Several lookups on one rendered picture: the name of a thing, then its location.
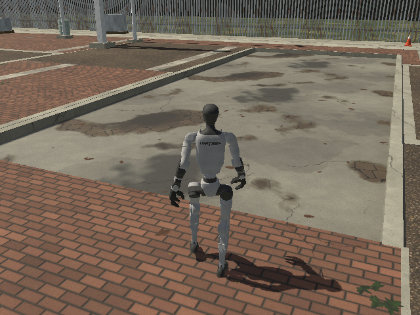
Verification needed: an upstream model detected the left robot hand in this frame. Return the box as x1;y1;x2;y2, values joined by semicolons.
169;189;184;207

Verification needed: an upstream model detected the right robot upper arm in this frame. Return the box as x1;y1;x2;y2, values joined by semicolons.
224;132;242;167

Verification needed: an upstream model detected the right robot foot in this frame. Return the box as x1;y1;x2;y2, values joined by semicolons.
217;260;228;278

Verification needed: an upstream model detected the robot right thigh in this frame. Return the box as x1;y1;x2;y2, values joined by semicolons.
217;184;233;236

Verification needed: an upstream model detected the right robot forearm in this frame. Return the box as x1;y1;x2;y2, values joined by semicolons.
235;157;245;180

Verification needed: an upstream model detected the right robot hand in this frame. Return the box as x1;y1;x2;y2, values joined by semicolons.
230;177;246;190

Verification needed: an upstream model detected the left robot upper arm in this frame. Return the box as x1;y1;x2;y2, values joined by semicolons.
179;132;197;169

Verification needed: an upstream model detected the left robot forearm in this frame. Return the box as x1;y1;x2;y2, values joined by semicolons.
171;159;186;192

